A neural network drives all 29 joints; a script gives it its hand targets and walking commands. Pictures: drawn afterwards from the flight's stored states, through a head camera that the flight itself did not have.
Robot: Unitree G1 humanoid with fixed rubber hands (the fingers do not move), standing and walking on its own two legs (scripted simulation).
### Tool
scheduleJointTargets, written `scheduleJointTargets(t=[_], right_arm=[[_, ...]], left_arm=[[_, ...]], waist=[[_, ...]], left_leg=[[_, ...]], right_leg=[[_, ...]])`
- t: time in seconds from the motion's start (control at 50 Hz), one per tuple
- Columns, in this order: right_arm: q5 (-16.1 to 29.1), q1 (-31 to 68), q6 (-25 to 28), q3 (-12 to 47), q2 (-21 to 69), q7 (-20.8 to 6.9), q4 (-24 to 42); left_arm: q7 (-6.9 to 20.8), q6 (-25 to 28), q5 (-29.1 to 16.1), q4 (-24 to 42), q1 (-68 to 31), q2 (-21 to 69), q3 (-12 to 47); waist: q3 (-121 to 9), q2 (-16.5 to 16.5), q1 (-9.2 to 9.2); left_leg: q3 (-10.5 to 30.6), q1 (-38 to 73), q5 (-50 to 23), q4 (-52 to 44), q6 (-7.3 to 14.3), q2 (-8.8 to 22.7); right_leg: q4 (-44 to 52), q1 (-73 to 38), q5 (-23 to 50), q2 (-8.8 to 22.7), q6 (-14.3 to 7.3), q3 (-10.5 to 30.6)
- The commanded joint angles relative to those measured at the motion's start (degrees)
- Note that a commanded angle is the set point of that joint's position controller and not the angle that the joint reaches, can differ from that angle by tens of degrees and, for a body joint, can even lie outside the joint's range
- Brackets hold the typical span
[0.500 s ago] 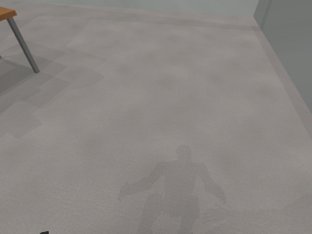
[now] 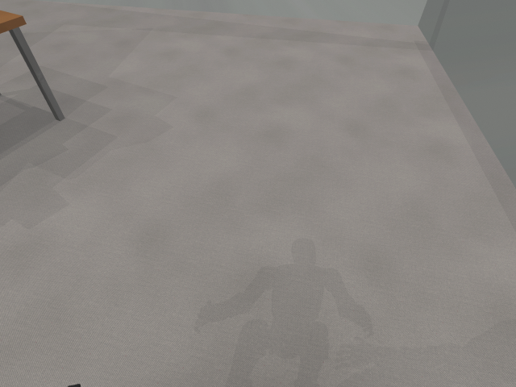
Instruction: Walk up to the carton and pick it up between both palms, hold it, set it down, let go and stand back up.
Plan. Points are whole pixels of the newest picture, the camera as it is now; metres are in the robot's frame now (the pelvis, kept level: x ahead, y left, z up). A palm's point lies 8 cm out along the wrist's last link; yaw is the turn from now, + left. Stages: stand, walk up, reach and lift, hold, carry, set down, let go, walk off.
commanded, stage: walk up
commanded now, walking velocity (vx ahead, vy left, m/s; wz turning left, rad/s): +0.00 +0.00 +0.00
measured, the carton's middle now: out of the picture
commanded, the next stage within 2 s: none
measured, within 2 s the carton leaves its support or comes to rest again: neither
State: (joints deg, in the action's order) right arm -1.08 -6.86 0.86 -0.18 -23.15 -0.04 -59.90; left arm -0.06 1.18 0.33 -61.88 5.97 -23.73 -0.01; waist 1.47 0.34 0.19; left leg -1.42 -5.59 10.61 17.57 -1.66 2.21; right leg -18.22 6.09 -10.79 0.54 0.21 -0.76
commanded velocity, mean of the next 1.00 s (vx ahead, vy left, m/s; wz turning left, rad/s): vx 0.00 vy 0.00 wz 0.00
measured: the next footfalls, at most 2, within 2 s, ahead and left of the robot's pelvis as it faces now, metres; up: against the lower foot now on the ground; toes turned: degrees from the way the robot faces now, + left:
left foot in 0.50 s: +0.15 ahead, +0.28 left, +0.00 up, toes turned +24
right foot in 0.96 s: +0.39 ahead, +0.14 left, +0.00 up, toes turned +32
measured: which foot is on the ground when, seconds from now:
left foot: down 0.00-0.18, up 0.20-0.48, down 0.50-0.98, up 1.00-1.00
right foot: down 0.00-0.52, up 0.54-0.94, down 0.96-1.00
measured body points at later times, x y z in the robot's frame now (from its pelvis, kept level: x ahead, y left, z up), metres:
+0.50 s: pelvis +0.06 +0.09 -0.03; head +0.04 +0.10 +0.42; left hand +0.04 +0.49 -0.11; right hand +0.32 -0.19 -0.07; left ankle +0.11 +0.26 -0.75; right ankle -0.01 -0.12 -0.75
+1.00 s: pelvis +0.25 +0.18 -0.02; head +0.26 +0.17 +0.43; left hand +0.16 +0.55 -0.07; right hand +0.52 -0.06 -0.11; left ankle +0.12 +0.26 -0.74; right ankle +0.36 +0.13 -0.75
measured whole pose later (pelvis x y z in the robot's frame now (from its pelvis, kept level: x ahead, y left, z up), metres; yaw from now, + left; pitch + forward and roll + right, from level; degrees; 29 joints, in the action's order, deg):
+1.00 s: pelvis +0.25 +0.18 -0.02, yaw +34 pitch +0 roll +0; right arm -1.3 -17.1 1.3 -5.0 -29.0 -5.0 -43.1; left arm 2.7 5.8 1.1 -46.9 11.8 -28.5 -6.8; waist -0.2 -1.9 -0.9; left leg 8.7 -9.5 23.5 35.1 1.5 -1.7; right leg -30.2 19.2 -10.0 -0.1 -1.3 -3.2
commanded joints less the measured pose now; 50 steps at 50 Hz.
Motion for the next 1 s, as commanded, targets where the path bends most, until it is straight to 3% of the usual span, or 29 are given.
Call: scheduleJointTargets(t=[0.0, 0.08, 0.1, 0.12, 0.14, 0.16, 0.18, 0.24, 0.3, 0.34, 0.38, 0.4, 0.44, 0.46, 0.48, 0.5, 0.52, 0.54, 0.58, 0.62, 0.7, 0.74, 0.8, 0.86, 0.9, 0.92, 0.94, 0.96, 0.98], right_arm=[[0.01, 1.88, 0.5, -1.73, -9.69, 0.27, 2.16], [0.12, 2.04, 0.5, -1.73, -9.95, 0.47, 2.11], [-1.51, 4.16, -1.09, -5.06, -16.4, -2.95, 9.08], [-2.0, 7.08, -1.69, -4.88, -14.03, -4.74, 11.46], [-2.4, 9.74, -2.25, -4.33, -11.44, -5.55, 13.09], [-3.4, 8.22, -2.51, -4.92, -12.32, -6.11, 12.97], [-3.47, 8.69, -2.66, -6.01, -14.2, -7.01, 14.55], [-1.51, 2.85, -2.56, -7.35, -13.0, -8.98, 15.6], [-0.21, 2.07, -2.76, -6.62, -11.33, -10.18, 16.25], [0.17, 4.72, -2.71, -6.26, -10.46, -10.49, 18.45], [-0.05, 1.94, -2.09, -6.57, -11.13, -10.14, 17.91], [-0.48, 1.75, -1.8, -6.93, -11.19, -9.74, 17.35], [-0.42, -5.05, -1.43, -7.62, -13.05, -8.94, 16.05], [-0.82, -10.11, -1.25, -8.52, -15.21, -8.11, 14.46], [-1.46, -15.93, -1.11, -9.93, -19.48, -6.99, 13.26], [-1.7, -17.84, -1.04, -11.03, -25.35, -6.22, 13.87], [-0.26, -13.77, -1.02, -11.02, -26.51, -6.28, 15.32], [0.55, -8.74, -1.1, -11.06, -26.95, -6.15, 17.16], [0.84, -4.64, -1.01, -9.72, -23.15, -5.73, 17.71], [0.95, -2.24, -0.2, -8.62, -19.02, -5.28, 18.57], [0.38, -4.01, 0.83, -7.87, -16.08, -5.27, 19.57], [-0.08, -6.55, 1.18, -7.95, -16.62, -5.38, 20.04], [-0.27, -7.41, 1.45, -8.02, -17.07, -5.57, 20.86], [-0.32, -5.06, 1.75, -7.6, -16.59, -5.16, 21.69], [-0.14, -3.23, 1.59, -6.77, -14.96, -4.65, 21.96], [-0.06, -6.2, 1.7, -5.58, -11.22, -4.41, 21.82], [-0.39, -8.11, 1.55, -4.64, -7.96, -4.31, 21.66], [-1.42, -11.28, 1.27, -5.7, -12.27, -3.99, 20.08], [-1.41, -13.09, 1.21, -6.64, -15.18, -3.88, 19.18]], left_arm=[[-0.36, 0.52, 0.0, 2.4, -1.73, -10.04, -1.72], [-0.32, 0.28, -0.01, 2.5, -2.3, -9.41, -1.64], [0.13, 1.42, -0.16, 7.52, 0.5, -17.39, -7.8], [-0.27, 1.73, 0.28, 6.22, 5.38, -18.25, -8.43], [-0.81, 2.4, 1.03, 6.84, 4.53, -19.94, -8.97], [-0.99, 2.71, 0.93, 7.87, 3.45, -20.97, -9.17], [-0.81, 2.86, 1.08, 9.8, 0.22, -20.46, -9.02], [-0.02, 3.74, 1.62, 11.72, -0.71, -15.93, -8.46], [0.54, 3.98, 1.71, 13.15, -2.74, -16.54, -9.1], [1.02, 3.62, 1.98, 13.09, -2.2, -17.3, -9.41], [1.57, 3.41, 1.88, 13.8, -3.93, -17.74, -9.64], [1.76, 3.28, 1.65, 13.39, -2.91, -18.1, -9.38], [1.9, 3.15, 1.78, 13.8, -3.74, -18.69, -9.6], [2.02, 3.02, 2.06, 14.01, -2.32, -16.69, -9.03], [2.51, 2.95, 1.85, 14.08, -0.05, -13.73, -7.69], [3.27, 2.71, 1.63, 16.17, 0.53, -9.91, -6.33], [3.1, 2.82, 0.22, 17.6, -0.28, -12.69, -6.38], [3.09, 3.16, 0.22, 17.11, 0.06, -15.63, -6.72], [2.81, 3.53, -0.08, 15.65, 0.55, -16.99, -7.11], [2.97, 3.04, -0.14, 14.73, 5.55, -15.47, -7.29], [2.95, 2.4, 0.63, 15.75, 5.77, -13.54, -7.18], [3.27, 2.62, 1.17, 18.17, 1.61, -12.87, -7.3], [3.61, 3.67, 0.98, 18.87, 0.03, -13.05, -8.04], [3.27, 4.54, 0.67, 17.5, 4.55, -13.29, -8.76], [2.35, 5.26, 0.44, 14.65, 15.22, -15.15, -9.87], [1.59, 5.66, 0.93, 14.05, 21.2, -18.13, -10.74], [1.3, 6.13, 1.08, 15.44, 21.48, -21.03, -11.39], [0.97, 6.22, 0.8, 17.52, 15.59, -20.91, -10.74], [1.25, 6.22, 0.61, 18.64, 11.51, -22.24, -11.21]], waist=[[-2.53, -1.22, -0.04], [-3.01, -0.49, 0.32], [-4.52, 1.4, 4.36], [-2.4, 4.61, 6.64], [-0.19, 10.99, 6.88], [-0.11, 8.11, 5.67], [0.27, 5.09, 4.34], [-0.63, 1.08, 2.52], [0.0, 5.35, 1.59], [1.28, 7.51, 2.67], [2.14, 9.33, 0.5], [1.95, 8.17, 0.36], [-1.48, 5.31, -3.12], [-5.04, -1.2, -5.3], [-5.68, -12.02, -7.71], [-2.09, -26.4, -7.9], [-3.24, -25.23, -7.08], [-0.72, -18.48, -5.13], [1.19, -8.93, -2.03], [0.23, -8.2, 1.02], [-0.4, -9.37, 0.63], [0.56, -7.76, -1.28], [1.57, -7.17, -1.73], [-1.35, -7.06, 0.55], [-3.97, -1.55, 6.49], [-7.91, 8.79, 8.62], [-7.12, 14.07, 7.77], [-2.75, 6.64, 3.58], [-2.29, 7.55, 2.21]], left_leg=[[4.75, 0.47, -8.29, -1.91, 2.83, 6.05], [4.75, 0.15, -8.47, -2.18, 2.97, 6.32], [11.43, -18.82, 7.15, 4.92, 7.08, 3.42], [7.96, -32.09, 17.1, 10.34, 5.74, 1.77], [2.75, -38.02, 12.09, 24.92, 3.31, 1.53], [4.37, -37.21, 13.69, 32.67, 1.73, 5.23], [6.15, -35.39, 13.49, 36.12, 0.91, 6.39], [5.81, -31.52, 8.84, 35.54, 0.84, 8.16], [2.76, -30.23, 2.46, 30.84, -0.8, 8.68], [0.61, -26.08, 0.86, 24.14, -0.28, 8.34], [-2.04, -17.56, -0.32, 19.51, 0.5, 7.74], [-6.13, -14.01, -0.85, 20.09, 0.77, 5.52], [-7.54, -4.63, 0.38, 19.43, 2.01, 3.62], [-7.18, 1.62, 3.72, 19.11, 3.13, 1.12], [-2.04, 6.36, 13.84, 12.72, 4.82, 1.1], [21.05, 7.94, 19.53, 0.52, 8.48, 11.94], [41.65, 6.37, 27.93, -10.54, 14.65, 15.2], [45.55, 1.46, 34.8, -12.2, 16.07, 17.43], [29.13, -4.79, 23.97, -7.71, 11.94, 12.5], [18.44, -9.94, 13.44, -5.59, 9.2, 7.72], [17.09, -9.64, 16.07, -6.9, 11.46, 5.12], [19.53, -7.81, 16.82, -7.5, 13.89, 7.81], [20.0, -8.5, 14.25, -6.53, 14.27, 8.1], [18.93, -11.18, 10.42, -1.39, 12.07, 7.4], [16.23, -21.86, 10.59, 12.5, 8.77, 3.35], [9.86, -27.39, 10.25, 26.4, 6.82, -3.51], [9.06, -35.19, 17.44, 38.14, 4.63, -7.8], [9.68, -33.98, 14.98, 43.06, 3.2, -5.08], [9.14, -34.35, 15.09, 47.59, 3.2, -1.72]], right_leg=[[2.25, 0.21, 10.72, 7.29, -1.66, 4.77], [1.7, -0.28, 9.97, 7.49, -1.87, 4.86], [-4.87, -14.79, -9.46, 6.28, -3.93, 0.24], [-0.76, -20.92, -18.74, 12.43, -6.91, 6.48], [8.51, -18.63, -22.76, 23.01, -11.21, 13.6], [11.15, -12.09, -20.96, 28.86, -14.31, 16.27], [11.27, -6.65, -19.94, 29.61, -14.89, 15.12], [10.06, -5.04, -15.77, 24.85, -11.1, 5.86], [8.54, -5.18, -8.44, 20.36, -9.82, -4.88], [5.75, -1.66, -6.0, 17.38, -8.93, -9.58], [2.25, 5.86, -6.33, 15.64, -7.53, -13.36], [0.31, 8.65, -8.21, 15.78, -7.55, -13.71], [-9.76, 12.45, -5.35, 16.15, -7.0, -13.94], [-22.04, 14.3, -4.19, 13.47, -6.15, -15.89], [-40.1, 19.28, -6.95, 9.71, -4.54, -16.0], [-53.5, 32.21, -24.33, 1.93, -1.92, -14.26], [-54.26, 35.85, -25.22, -0.93, -1.71, -2.69], [-53.3, 34.53, -22.52, 2.83, -1.71, 1.62], [-49.91, 29.04, -12.05, 6.94, -1.73, 1.86], [-43.27, 22.6, -6.81, 6.98, -1.12, 2.02], [-31.99, 20.14, -4.02, 3.87, 0.53, 0.47], [-25.71, 21.83, -4.79, 3.79, 1.12, -0.34], [-19.5, 18.87, -1.08, 2.9, 1.3, -0.01], [-12.1, 7.52, 0.87, 2.03, 0.45, 1.31], [-6.95, -10.85, 1.54, 2.51, -1.15, 2.48], [-1.25, -18.39, -8.98, 9.06, -1.58, 9.45], [5.6, -19.33, -21.06, 22.46, -3.16, 27.98], [10.01, -9.81, -25.89, 26.66, -5.48, 34.06], [11.52, -7.85, -28.61, 28.98, -8.5, 36.76]])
